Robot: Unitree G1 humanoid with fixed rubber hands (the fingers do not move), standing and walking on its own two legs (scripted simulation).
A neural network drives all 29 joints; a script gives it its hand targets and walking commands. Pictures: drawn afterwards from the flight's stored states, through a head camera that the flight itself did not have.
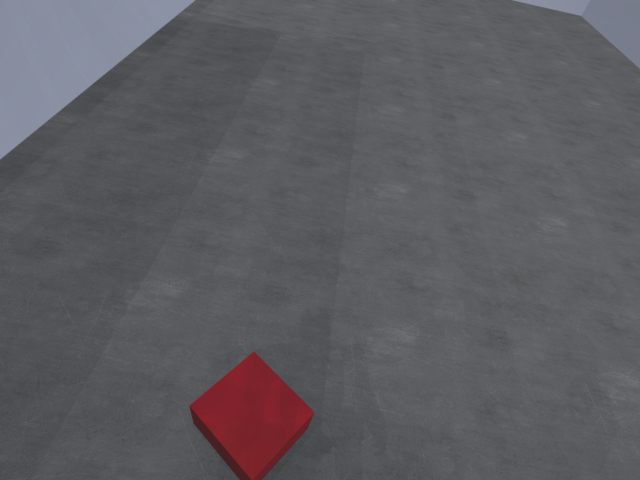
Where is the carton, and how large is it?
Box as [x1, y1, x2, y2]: [190, 352, 313, 479]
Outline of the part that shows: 254,352 250,354 190,405 191,414 195,425 240,479 261,479 307,428 313,412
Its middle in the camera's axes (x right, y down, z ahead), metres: -0.19 +0.51 +1.11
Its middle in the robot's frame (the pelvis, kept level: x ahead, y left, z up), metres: +0.44 +0.10 -0.71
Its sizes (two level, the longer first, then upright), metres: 0.253 0.229 0.144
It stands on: the floor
